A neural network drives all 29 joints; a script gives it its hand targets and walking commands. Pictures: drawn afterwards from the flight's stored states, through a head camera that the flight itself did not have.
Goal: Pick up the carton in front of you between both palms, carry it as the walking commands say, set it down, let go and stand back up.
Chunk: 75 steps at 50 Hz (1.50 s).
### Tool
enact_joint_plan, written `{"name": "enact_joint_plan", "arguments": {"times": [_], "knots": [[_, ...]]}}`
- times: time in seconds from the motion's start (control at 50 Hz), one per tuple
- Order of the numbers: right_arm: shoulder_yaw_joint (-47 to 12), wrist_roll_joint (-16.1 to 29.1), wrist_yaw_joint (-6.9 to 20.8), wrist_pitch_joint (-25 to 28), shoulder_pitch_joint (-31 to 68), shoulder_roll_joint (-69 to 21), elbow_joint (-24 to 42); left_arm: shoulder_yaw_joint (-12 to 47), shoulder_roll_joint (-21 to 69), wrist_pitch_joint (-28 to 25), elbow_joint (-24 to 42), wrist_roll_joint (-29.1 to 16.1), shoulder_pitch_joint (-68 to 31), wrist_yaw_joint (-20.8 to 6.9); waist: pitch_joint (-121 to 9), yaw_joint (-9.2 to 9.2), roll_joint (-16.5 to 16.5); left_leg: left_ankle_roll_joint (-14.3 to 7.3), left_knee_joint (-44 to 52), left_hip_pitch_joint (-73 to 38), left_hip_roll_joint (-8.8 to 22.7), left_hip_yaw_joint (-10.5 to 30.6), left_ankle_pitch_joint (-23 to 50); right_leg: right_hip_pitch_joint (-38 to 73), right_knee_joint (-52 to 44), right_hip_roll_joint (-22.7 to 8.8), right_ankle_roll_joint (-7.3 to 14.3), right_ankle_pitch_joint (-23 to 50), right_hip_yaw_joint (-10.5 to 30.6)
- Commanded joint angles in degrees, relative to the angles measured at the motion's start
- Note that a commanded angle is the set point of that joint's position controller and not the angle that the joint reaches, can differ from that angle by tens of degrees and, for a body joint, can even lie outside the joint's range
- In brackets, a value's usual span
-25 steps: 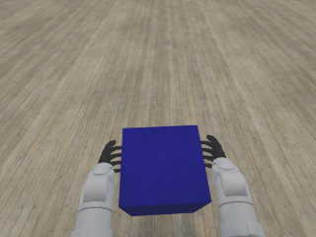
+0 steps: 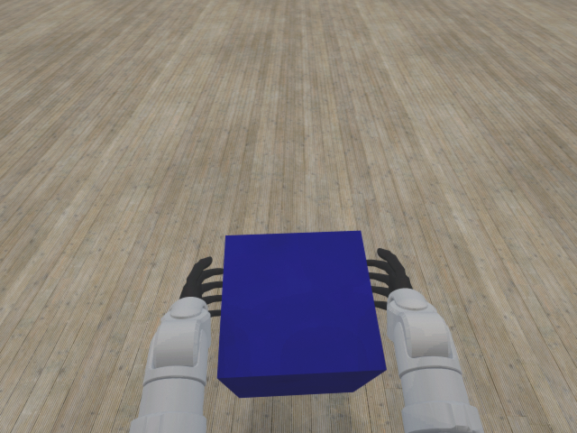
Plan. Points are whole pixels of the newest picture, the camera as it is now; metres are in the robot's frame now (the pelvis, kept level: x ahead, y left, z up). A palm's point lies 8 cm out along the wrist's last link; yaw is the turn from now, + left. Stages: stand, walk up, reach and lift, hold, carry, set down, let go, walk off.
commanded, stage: carry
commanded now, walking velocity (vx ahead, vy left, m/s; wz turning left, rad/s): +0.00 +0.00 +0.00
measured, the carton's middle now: (295, 320) +0.31 +0.00 -0.06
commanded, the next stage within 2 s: hold in 0.26 s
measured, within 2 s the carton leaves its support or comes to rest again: neither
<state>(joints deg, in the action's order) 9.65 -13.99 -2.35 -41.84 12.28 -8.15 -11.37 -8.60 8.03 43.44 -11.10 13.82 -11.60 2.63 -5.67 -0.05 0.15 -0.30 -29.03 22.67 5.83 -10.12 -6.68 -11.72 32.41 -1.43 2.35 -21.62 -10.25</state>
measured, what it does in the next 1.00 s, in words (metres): shifts its weight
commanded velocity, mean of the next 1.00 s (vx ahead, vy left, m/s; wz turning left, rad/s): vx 0.00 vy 0.00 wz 0.00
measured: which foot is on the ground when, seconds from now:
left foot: down 0.00-1.00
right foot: down 0.00-1.00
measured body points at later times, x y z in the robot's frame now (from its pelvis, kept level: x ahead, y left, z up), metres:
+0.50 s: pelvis -0.01 +0.01 +0.01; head -0.03 +0.03 +0.46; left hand +0.30 +0.11 +0.03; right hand +0.26 -0.19 +0.03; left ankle +0.09 +0.15 -0.73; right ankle -0.04 -0.08 -0.73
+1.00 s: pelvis -0.01 +0.08 -0.02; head +0.07 +0.07 +0.42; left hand +0.37 +0.12 -0.05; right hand +0.30 -0.17 -0.04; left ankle +0.09 +0.15 -0.73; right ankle -0.04 -0.08 -0.73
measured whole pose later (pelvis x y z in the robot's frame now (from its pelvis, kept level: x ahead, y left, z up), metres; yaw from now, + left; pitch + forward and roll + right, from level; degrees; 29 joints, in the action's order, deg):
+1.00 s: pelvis -0.01 +0.08 -0.02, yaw -15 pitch +7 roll +0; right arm 31.7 -27.9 3.0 -20.9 34.5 -9.6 -36.2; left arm -27.1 13.4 23.9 -31.6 24.9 -31.5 4.0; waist 4.1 0.4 1.9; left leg -1.4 -39.9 34.8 -3.1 1.7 -11.9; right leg -29.2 43.1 1.2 -1.6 -21.0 8.1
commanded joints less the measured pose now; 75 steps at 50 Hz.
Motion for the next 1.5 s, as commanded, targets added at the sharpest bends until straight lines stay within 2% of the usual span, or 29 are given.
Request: {"name": "enact_joint_plan", "arguments": {"times": [0.0,0.24,0.26,0.28,0.3,0.34,0.36,0.4,0.44,0.48,0.52,0.58,0.64,0.7,0.78,0.86,0.92,0.98,1.04,1.1,1.14,1.18,1.22,1.34,1.4,1.48], "knots": [[-31.8,15.5,14.8,2.0,25.2,-54.3,3.6,32.0,53.2,-4.0,7.1,-16.3,-29.5,-14.9,-13.5,-0.06,-0.1,-0.6,1.7,-11.3,4.1,5.3,6.7,-2.7,-7.7,-7.5,-0.2,11.3,6.8],[-32.1,15.6,14.7,1.8,24.7,-53.9,4.1,32.2,52.9,-3.8,7.4,-16.4,-28.7,-14.8,-13.7,-0.13,0.1,-0.5,1.3,-11.2,4.0,5.0,7.6,-2.5,-7.0,-7.6,-0.2,13.1,6.8],[-29.6,14.0,15.2,2.6,21.1,-55.3,0.0,29.5,52.4,-4.0,8.7,-16.1,-23.8,-15.0,-6.3,-0.02,7.0,-1.7,1.6,-28.0,-10.7,13.1,11.8,-7.0,-12.7,2.1,-0.2,26.3,18.2],[-29.7,12.6,14.7,4.4,20.2,-55.3,1.9,30.9,51.4,-4.7,11.6,-15.4,-24.5,-15.1,-8.9,0.42,7.9,-1.8,2.5,-30.3,-11.3,13.7,13.9,-4.3,-12.8,1.2,-0.1,30.9,19.2],[-29.1,12.4,14.3,5.3,20.5,-55.2,1.2,31.1,51.4,-5.0,11.3,-15.0,-25.4,-15.0,-9.1,0.70,6.2,-1.6,2.2,-30.6,-11.6,14.2,15.8,-4.2,-12.6,1.2,-0.5,34.6,19.5],[-26.9,11.2,13.6,6.3,20.2,-53.6,0.2,33.2,51.6,-5.3,11.7,-15.7,-28.3,-15.7,-8.1,1.50,3.2,0.3,3.5,-25.4,-12.2,13.2,14.2,3.0,-12.5,2.0,-0.6,33.0,18.0],[-26.6,11.1,13.5,6.6,21.3,-53.2,0.0,33.9,51.6,-5.5,11.0,-16.0,-29.2,-16.0,-7.8,1.79,3.5,0.7,4.1,-25.1,-12.2,13.2,12.6,4.0,-13.5,2.4,-0.8,29.2,17.5],[-29.0,12.8,14.1,6.7,25.4,-54.6,0.6,33.8,52.6,-5.8,9.4,-15.5,-28.5,-15.8,-8.1,0.95,2.8,0.5,4.5,-27.6,-12.6,13.2,10.4,1.7,-14.2,3.0,-1.8,26.1,17.5],[-30.7,14.2,14.9,6.5,27.0,-54.9,0.3,32.4,52.9,-5.9,8.2,-14.2,-27.8,-15.6,-7.6,-1.44,2.8,0.5,5.3,-26.2,-12.7,13.1,8.4,3.0,-14.5,3.0,-2.0,22.6,17.1],[-31.6,15.0,15.8,6.1,29.2,-55.2,-0.1,30.8,53.6,-5.8,5.8,-13.1,-26.9,-15.3,-7.0,-2.79,2.5,0.2,5.8,-27.0,-12.6,13.1,6.6,1.4,-14.9,3.4,-2.2,19.1,16.9],[-31.5,15.1,16.4,5.8,30.0,-55.1,-0.9,29.6,54.1,-5.7,3.7,-12.4,-26.6,-15.4,-6.0,-3.31,2.2,0.2,6.3,-27.2,-12.6,13.1,5.0,0.3,-15.2,3.8,-2.2,16.3,16.7],[-30.3,14.7,17.1,5.8,31.9,-54.6,-2.1,28.6,55.6,-5.6,1.0,-12.0,-27.9,-15.6,-5.3,-2.84,1.0,0.4,6.7,-29.4,-12.1,13.3,3.4,-3.0,-15.5,4.5,-1.7,12.3,16.3],[-26.1,12.4,18.1,6.9,35.1,-52.4,-6.0,26.9,58.0,-5.8,-2.9,-11.3,-32.2,-15.6,-3.9,-1.19,-0.4,1.0,6.6,-31.1,-11.2,13.9,-0.9,-7.7,-15.3,5.1,-0.4,5.4,15.7],[-19.5,8.3,19.4,9.5,40.0,-50.8,-12.9,23.4,60.4,-7.2,-9.2,-10.0,-38.3,-16.1,-3.0,0.77,-1.5,1.7,5.7,-31.1,-10.2,14.8,-8.1,-12.6,-13.3,5.3,0.9,-1.1,14.9],[-7.9,0.7,20.0,14.0,46.7,-47.9,-22.7,14.2,59.8,-10.8,-18.9,-5.5,-45.0,-15.4,-2.3,2.02,-2.4,2.2,3.1,-27.0,-9.3,16.4,-13.2,-18.5,-7.2,5.7,1.9,-3.5,14.0],[2.1,-6.0,18.2,17.6,46.7,-42.7,-28.9,4.0,50.9,-15.7,-23.9,0.3,-45.6,-12.3,-2.4,1.43,-0.6,2.0,-1.6,-19.3,-9.2,16.9,-9.9,-25.0,-1.2,6.6,1.1,-0.7,13.9],[4.8,-7.7,17.0,21.4,45.4,-39.5,-30.7,0.8,45.0,-20.4,-24.7,3.1,-44.4,-10.4,-6.0,0.45,-0.4,2.0,-5.9,-13.5,-10.1,15.7,-3.2,-30.1,3.0,7.6,-0.3,3.5,13.3],[1.9,-5.5,16.8,26.3,46.2,-40.4,-31.2,3.5,45.6,-25.8,-24.3,2.5,-45.0,-9.4,-14.2,-0.11,-0.8,2.3,-11.4,-11.5,-10.8,14.9,5.3,-36.7,7.7,8.7,-1.3,6.7,12.6],[-3.7,-1.9,16.9,31.0,49.3,-43.6,-30.9,9.9,49.1,-30.8,-23.4,0.1,-48.5,-9.1,-26.0,0.46,-1.0,2.5,-18.0,-10.7,-11.2,15.0,13.3,-45.1,13.2,9.8,-2.1,9.4,12.1],[-10.8,1.8,16.6,33.8,52.9,-47.6,-27.8,17.4,52.3,-33.8,-20.4,-2.5,-52.9,-9.6,-41.4,1.07,-1.2,2.4,-24.6,-11.0,-11.5,15.0,20.4,-51.1,18.2,10.7,-3.2,12.6,11.6],[-15.5,4.1,16.1,34.2,55.1,-49.8,-24.3,21.6,53.1,-34.4,-17.6,-3.9,-55.9,-10.1,-51.6,0.70,-1.5,2.1,-28.3,-10.4,-11.6,14.5,23.1,-52.7,20.9,11.2,-3.8,14.1,11.3],[-19.1,5.9,15.4,33.9,57.0,-51.2,-21.4,24.1,52.6,-34.1,-15.8,-5.0,-58.0,-10.6,-58.0,-0.42,-1.6,2.0,-31.2,-6.3,-12.0,13.3,21.5,-52.8,23.3,11.4,-4.2,14.4,11.3],[-20.8,6.8,14.8,32.8,58.3,-52.1,-20.1,25.0,52.0,-33.1,-15.7,-5.8,-59.0,-11.3,-59.7,-1.47,-1.2,2.0,-33.2,0.7,-12.6,11.8,16.1,-53.5,25.4,11.6,-4.6,12.5,11.1],[-17.4,5.6,14.1,28.3,60.7,-53.5,-25.9,19.9,50.4,-28.7,-23.1,-4.6,-60.6,-14.4,-51.0,-2.89,-0.6,1.7,-36.4,20.4,-13.4,9.2,-1.8,-61.8,29.1,11.7,-4.7,0.9,10.5],[-14.8,5.0,13.5,27.3,62.2,-53.7,-28.7,16.7,49.4,-27.7,-26.2,-3.8,-62.2,-15.5,-49.4,-3.18,-0.5,1.5,-38.8,27.0,-13.5,8.5,-3.6,-65.2,31.5,11.8,-4.6,-0.3,10.2],[-13.5,5.6,12.1,27.8,64.6,-53.6,-29.8,14.0,47.8,-28.1,-28.4,-3.8,-64.3,-16.2,-51.6,-3.57,-0.1,1.5,-43.0,32.7,-13.7,8.1,-0.4,-68.0,35.6,12.2,-4.8,2.9,9.9]]}}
